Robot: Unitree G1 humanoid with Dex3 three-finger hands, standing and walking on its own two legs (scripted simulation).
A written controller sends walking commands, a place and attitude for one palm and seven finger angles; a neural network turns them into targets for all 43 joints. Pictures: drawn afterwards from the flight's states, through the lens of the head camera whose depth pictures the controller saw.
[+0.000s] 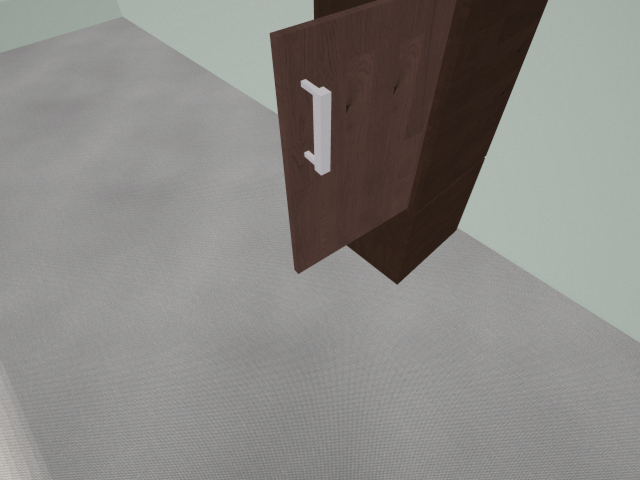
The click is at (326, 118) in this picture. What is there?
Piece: cupboard door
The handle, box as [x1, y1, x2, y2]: [301, 79, 330, 175]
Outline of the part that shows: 301,80 301,86 313,95 314,154 313,155 308,150 304,152 304,156 315,165 315,170 321,175 329,171 330,91 323,86 318,88 306,79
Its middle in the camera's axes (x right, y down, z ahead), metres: -0.01 -0.19 +0.67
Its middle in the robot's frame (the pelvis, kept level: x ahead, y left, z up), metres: +0.64 +0.04 +0.08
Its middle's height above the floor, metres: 0.86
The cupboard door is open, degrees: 83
